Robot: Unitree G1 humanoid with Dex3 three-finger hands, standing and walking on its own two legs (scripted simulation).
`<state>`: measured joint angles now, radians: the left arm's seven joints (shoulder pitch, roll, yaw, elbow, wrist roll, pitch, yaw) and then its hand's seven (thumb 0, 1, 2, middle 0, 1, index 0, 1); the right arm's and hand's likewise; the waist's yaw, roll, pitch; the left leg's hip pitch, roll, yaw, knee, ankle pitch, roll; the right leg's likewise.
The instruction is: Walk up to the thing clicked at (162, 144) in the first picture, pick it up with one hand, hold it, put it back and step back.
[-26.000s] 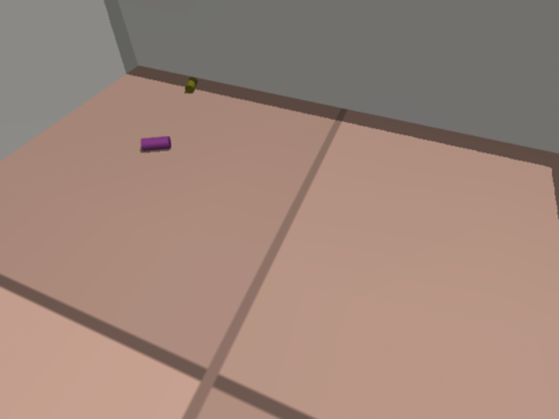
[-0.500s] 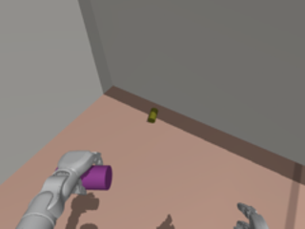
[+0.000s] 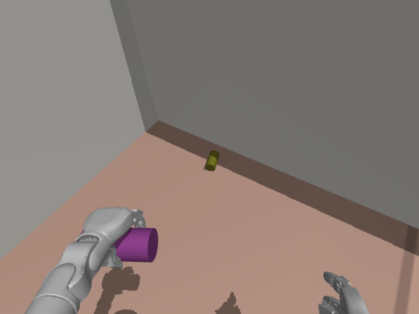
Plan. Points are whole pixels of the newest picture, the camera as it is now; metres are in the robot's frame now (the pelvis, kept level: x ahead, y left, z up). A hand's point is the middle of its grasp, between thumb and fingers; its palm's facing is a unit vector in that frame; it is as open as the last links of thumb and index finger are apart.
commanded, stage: hold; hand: left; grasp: from above
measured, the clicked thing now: (119, 244) +0.29 +0.22 -0.06
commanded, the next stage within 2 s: crouch in 0.40 s
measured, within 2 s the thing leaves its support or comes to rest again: neither
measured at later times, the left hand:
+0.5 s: hand (112, 240) +0.29 +0.22 -0.03, palm faces -0.46 -0.02 -0.89, open 9.9 cm
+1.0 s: hand (126, 251) +0.31 +0.23 -0.15, palm faces -0.42 +0.07 -0.91, open 10.1 cm
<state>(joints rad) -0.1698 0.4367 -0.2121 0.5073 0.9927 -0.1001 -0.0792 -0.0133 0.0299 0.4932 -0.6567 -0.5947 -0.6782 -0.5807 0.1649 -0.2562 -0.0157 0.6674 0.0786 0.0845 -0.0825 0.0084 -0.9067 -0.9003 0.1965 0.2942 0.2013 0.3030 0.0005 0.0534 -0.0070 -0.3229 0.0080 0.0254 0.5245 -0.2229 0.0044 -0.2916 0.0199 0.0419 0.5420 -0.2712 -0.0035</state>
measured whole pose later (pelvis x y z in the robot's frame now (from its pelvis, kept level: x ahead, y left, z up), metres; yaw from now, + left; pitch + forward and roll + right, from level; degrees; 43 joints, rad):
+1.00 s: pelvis -0.02 +0.00 -0.07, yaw +1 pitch +15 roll -1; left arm -0.44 0.42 -0.19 0.96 1.18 -0.18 0.24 -0.01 -0.02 0.59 -0.62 -0.67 -0.64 -0.66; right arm 0.19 -0.27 -0.06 0.66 0.02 0.11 -0.03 0.00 -0.91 -0.90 0.20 0.29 0.20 0.30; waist -0.05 0.01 -0.12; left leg -0.90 0.01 -0.01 1.03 -0.40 0.01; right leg -0.84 0.03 0.00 1.02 -0.45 0.00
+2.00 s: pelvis -0.07 +0.01 -0.36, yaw -6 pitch +37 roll -7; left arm -0.90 0.68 0.03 1.34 1.30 -0.26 0.36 -0.01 0.01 0.47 -0.70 -0.55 -0.73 -0.53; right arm 0.15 -0.23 0.00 0.75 -0.12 -0.02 0.11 0.00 -0.92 -0.90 0.20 0.29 0.20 0.30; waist -0.19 0.00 -0.12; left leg -2.17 0.04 -0.10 2.16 -0.65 0.01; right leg -2.07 0.07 -0.09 2.11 -0.71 0.01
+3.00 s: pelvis -0.07 +0.00 -0.45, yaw -10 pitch +31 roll -10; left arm -0.98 0.88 0.08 1.48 1.33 -0.33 0.39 -0.01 0.03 0.45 -0.70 -0.56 -0.72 -0.54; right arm 0.11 -0.26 0.14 0.72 -0.17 -0.03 0.13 0.00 -0.92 -0.90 0.20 0.29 0.20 0.30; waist -0.26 -0.07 0.02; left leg -2.35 0.04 -0.18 2.44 -0.65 0.00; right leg -2.23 0.09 -0.16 2.35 -0.70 0.01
